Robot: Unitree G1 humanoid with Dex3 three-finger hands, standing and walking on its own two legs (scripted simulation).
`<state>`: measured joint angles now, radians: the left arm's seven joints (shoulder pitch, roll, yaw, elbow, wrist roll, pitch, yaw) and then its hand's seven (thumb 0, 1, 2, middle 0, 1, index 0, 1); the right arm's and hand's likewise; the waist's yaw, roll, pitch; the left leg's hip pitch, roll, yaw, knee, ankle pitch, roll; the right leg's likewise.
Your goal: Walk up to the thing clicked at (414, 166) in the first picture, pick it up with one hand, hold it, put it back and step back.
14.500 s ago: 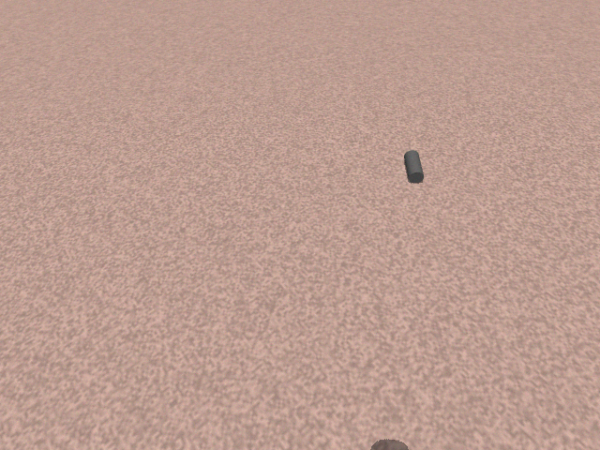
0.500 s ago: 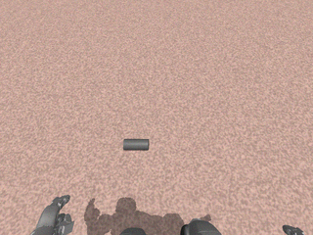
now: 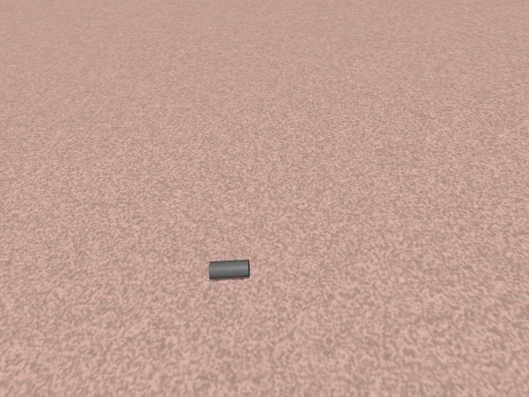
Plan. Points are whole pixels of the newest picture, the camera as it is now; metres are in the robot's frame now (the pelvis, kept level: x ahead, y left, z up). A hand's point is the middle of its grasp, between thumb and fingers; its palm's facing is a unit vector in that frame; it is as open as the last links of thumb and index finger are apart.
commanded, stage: walk up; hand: left
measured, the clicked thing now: (229, 269) +0.72 +0.27 -0.73
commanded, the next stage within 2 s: stand in 1.06 s
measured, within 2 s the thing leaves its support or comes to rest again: neither
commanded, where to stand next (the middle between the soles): +0.36 +0.00 m, yaw +5 degrees
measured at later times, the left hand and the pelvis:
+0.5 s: hand out of the picture +0.12 +0.28 -0.15, palm faces +0.05 -0.93 -0.37, open 7.4 cm; pelvis +0.02 +0.01 +0.00, yaw +3 degrees
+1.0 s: hand out of the picture +0.12 +0.28 -0.14, palm faces +0.10 -0.94 -0.32, open 7.4 cm; pelvis +0.03 +0.01 +0.01, yaw +5 degrees
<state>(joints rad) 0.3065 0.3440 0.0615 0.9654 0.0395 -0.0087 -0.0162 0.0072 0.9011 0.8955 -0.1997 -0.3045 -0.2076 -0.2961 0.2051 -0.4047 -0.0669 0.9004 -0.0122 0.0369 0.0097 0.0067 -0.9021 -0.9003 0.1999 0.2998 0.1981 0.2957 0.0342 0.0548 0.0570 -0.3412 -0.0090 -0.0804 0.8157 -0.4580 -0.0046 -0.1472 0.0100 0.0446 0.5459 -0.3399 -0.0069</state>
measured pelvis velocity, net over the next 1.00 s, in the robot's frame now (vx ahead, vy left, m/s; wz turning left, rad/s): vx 0.03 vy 0.01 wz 0.08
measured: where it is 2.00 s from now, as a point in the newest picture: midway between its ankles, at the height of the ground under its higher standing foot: outside the picture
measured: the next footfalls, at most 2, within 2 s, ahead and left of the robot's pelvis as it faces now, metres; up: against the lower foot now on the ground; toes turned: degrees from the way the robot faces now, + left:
left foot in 0.16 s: +0.05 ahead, +0.14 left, +0.00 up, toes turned +2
right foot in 0.48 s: +0.12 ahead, -0.11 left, +0.00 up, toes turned +2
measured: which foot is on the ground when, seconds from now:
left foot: up 0.00-0.14, down 0.16-1.00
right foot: down 0.00-0.22, up 0.24-0.46, down 0.48-1.00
